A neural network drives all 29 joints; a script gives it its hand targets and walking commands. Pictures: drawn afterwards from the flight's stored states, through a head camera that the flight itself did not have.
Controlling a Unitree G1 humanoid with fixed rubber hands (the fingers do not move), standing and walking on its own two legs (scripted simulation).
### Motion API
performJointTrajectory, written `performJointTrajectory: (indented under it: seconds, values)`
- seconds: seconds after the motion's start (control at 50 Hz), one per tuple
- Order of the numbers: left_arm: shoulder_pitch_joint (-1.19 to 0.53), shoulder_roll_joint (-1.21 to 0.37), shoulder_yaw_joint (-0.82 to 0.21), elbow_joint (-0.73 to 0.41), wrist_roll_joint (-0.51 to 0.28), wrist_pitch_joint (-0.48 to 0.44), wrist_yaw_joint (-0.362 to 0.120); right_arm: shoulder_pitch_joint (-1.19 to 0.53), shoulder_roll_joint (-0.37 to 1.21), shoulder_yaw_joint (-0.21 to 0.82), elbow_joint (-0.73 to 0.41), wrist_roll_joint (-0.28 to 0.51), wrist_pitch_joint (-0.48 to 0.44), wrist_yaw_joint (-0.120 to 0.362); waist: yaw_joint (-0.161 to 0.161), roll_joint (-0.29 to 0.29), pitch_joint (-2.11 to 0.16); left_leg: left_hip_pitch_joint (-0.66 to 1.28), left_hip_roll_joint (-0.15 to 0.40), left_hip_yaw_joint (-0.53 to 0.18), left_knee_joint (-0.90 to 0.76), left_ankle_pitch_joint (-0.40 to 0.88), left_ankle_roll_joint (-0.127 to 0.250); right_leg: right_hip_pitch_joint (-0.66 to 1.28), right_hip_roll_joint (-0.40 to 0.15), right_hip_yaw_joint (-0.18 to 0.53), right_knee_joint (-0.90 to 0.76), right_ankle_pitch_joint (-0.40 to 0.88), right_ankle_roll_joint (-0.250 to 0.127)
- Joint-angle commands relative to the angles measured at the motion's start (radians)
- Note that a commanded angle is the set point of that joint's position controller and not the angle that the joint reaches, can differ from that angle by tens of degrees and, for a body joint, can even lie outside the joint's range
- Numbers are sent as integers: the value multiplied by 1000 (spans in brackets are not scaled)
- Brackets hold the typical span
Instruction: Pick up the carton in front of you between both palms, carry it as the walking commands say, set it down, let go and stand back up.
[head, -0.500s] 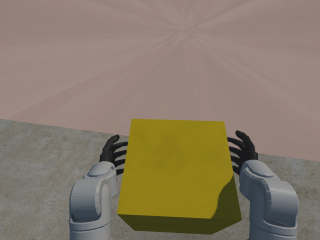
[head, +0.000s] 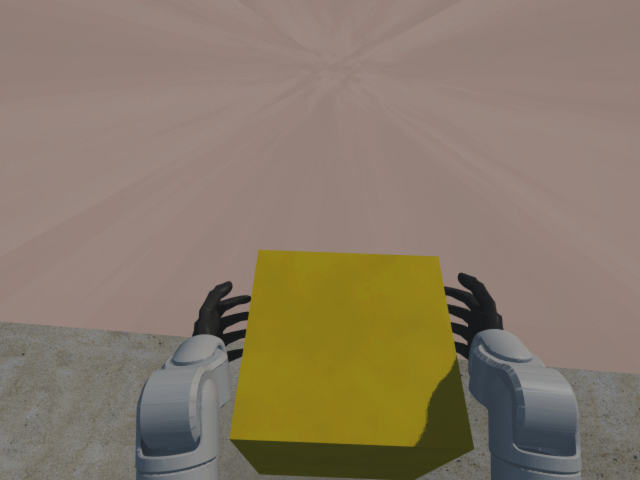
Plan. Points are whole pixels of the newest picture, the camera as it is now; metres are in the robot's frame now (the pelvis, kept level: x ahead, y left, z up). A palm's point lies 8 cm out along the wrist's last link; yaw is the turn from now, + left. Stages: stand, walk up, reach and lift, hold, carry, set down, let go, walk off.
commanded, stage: carry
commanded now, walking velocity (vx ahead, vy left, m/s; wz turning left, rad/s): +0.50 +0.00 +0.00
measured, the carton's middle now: (341, 374) +0.25 +0.00 -0.01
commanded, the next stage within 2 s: none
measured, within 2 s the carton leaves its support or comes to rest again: neither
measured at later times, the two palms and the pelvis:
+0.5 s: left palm (257, 111) +0.62 +0.12 +0.13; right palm (439, 100) +0.65 -0.17 +0.13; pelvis +0.33 -0.04 -0.01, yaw +3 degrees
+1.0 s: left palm (272, 10) +1.04 +0.13 +0.13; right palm (401, 10) +1.03 -0.16 +0.13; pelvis +0.65 +0.00 +0.01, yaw +1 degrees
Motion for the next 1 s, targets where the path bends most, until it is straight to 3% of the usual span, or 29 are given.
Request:
performJointTrajectory:
  seconds: [0.0, 0.06, 0.14, 0.26, 0.3, 0.34, 0.36, 0.38, 0.4, 0.42, 0.46, 0.48, 0.5, 0.54, 0.62, 0.72, 0.78, 0.8, 0.82, 0.84, 0.86, 0.88, 0.9, 0.94, 0.98]
  values:
    - [-443, -967, -712, -124, -363, -69, -210, -381, 1007, 708, -121, 390, -15, 213, 7, 53, -308, 473, 310, -427, -287, 168, 49, -319, -63, 59, 35, 113, -22]
    - [-383, -979, -715, -113, -335, -98, -197, -347, 992, 717, -126, 394, -31, 224, 8, 118, -289, 437, 271, -309, -339, 127, 33, -291, -44, -6, -132, 168, -4]
    - [-365, -940, -720, -142, -320, -102, -179, -313, 925, 708, -143, 392, -31, 229, 5, 153, -205, 463, 226, -204, -360, 208, 31, -345, -31, -76, -380, 273, 19]
    - [-490, -791, -714, -258, -374, -48, -155, -384, 775, 665, -215, 385, 11, 187, 0, 176, -87, 467, 204, -122, -336, 293, 23, -289, 1, -146, -601, 377, -5]
    - [-552, -712, -685, -256, -388, -20, -140, -448, 700, 640, -219, 381, 34, 160, 5, 183, -88, 472, 208, -100, -272, 343, 13, -211, 10, -156, -618, 374, -31]
    - [-610, -635, -635, -214, -391, 2, -123, -543, 617, 611, -207, 373, 58, 133, 35, 152, -166, 414, 157, -25, -29, 481, -22, 39, 93, -230, -649, 287, -43]
    - [-621, -596, -607, -184, -391, 15, -113, -574, 578, 601, -191, 376, 75, 119, 70, 80, -241, 297, 114, -19, 189, 396, -44, 250, 75, -182, -646, 214, -42]
    - [-664, -531, -573, -163, -381, 23, -102, -635, 553, 593, -186, 379, 91, 106, 91, -143, -330, 65, 26, -43, 502, 145, -89, 434, -188, 246, -752, 25, -142]
    - [-702, -520, -559, -121, -392, 31, -91, -683, 546, 580, -167, 385, 103, 94, 104, -342, -352, -199, -99, -145, 735, -302, -96, 556, -320, 616, -911, 24, -251]
    - [-746, -538, -559, -120, -409, 40, -87, -729, 571, 577, -138, 394, 107, 84, 81, -261, -349, -268, -29, -260, 870, -320, -58, 542, -333, 546, -898, 131, -244]
    - [-879, -611, -572, -119, -439, 41, -85, -836, 631, 556, -113, 407, 108, 77, 76, -74, -336, -285, 49, -290, 849, -219, -16, 421, -271, 361, -835, 296, -199]
    - [-941, -640, -576, -106, -449, 41, -88, -865, 648, 541, -82, 401, 106, 74, 68, -40, -335, -261, 75, -299, 782, -161, -16, 366, -250, 289, -848, 298, -173]
    - [-983, -660, -574, -79, -453, 39, -91, -894, 658, 531, -52, 387, 104, 72, 63, -52, -347, -232, 70, -280, 749, -127, -20, 334, -234, 237, -861, 292, -159]
    - [-1038, -680, -562, -23, -450, 34, -98, -943, 670, 512, 9, 361, 97, 67, 57, -74, -349, -245, 60, -256, 691, -91, -34, 318, -217, 175, -874, 312, -171]
    - [-1148, -680, -519, 83, -435, 26, -95, -1062, 680, 482, 108, 342, 84, 53, 66, -85, -311, -357, 55, -211, 512, -28, -54, 375, -200, 107, -869, 425, -198]
    - [-1250, -661, -437, 214, -394, 20, -71, -1193, 681, 426, 233, 346, 81, 39, 90, -102, -267, -357, 12, -140, 276, 54, -36, 436, -149, 27, -800, 601, -192]
    - [-1312, -686, -410, 262, -384, 21, -61, -1265, 702, 395, 284, 358, 84, 41, 87, -127, -252, -266, -20, -102, 138, 51, -6, 453, -141, -10, -749, 741, -160]
    - [-1332, -699, -405, 274, -382, 23, -59, -1277, 709, 385, 301, 360, 86, 42, 70, -139, -270, -179, -50, -77, 91, 37, 9, 444, -132, -45, -684, 889, -138]
    - [-1342, -710, -400, 285, -379, 26, -57, -1277, 716, 374, 318, 360, 87, 43, 30, -133, -321, -20, -98, -40, 32, 36, 17, 419, -112, -93, -551, 990, -106]
    - [-1348, -724, -396, 293, -375, 29, -56, -1267, 724, 362, 331, 356, 86, 44, -35, -67, -413, 235, -94, -42, -25, 70, 19, 318, -78, -133, -357, 898, -70]
    - [-1372, -751, -399, 283, -374, 34, -58, -1268, 719, 341, 332, 344, 83, 45, -68, 130, -549, 575, 150, -384, 38, 108, 103, 48, -34, -98, -89, 576, -24]
    - [-1359, -781, -390, 306, -372, 38, -61, -1268, 733, 338, 350, 342, 84, 45, -83, 395, -653, 841, 328, -782, -67, 201, 236, -282, 132, -33, 176, -91, 8]
    - [-1373, -794, -387, 293, -369, 36, -58, -1259, 785, 351, 316, 361, 84, 52, -90, 322, -614, 869, 313, -821, -106, 209, 250, -447, 128, 57, 317, -137, -8]
    - [-1416, -857, -368, 257, -347, 22, -63, -1372, 879, 399, 213, 411, 71, 72, -96, 117, -506, 798, 281, -677, -36, 395, 195, -585, 62, 89, 316, -79, -50]
    - [-1354, -884, -363, 239, -322, 7, -64, -1436, 929, 446, 109, 442, 55, 78, -68, 72, -507, 732, 256, -588, -62, 319, 140, -554, 34, 88, 217, -10, -57]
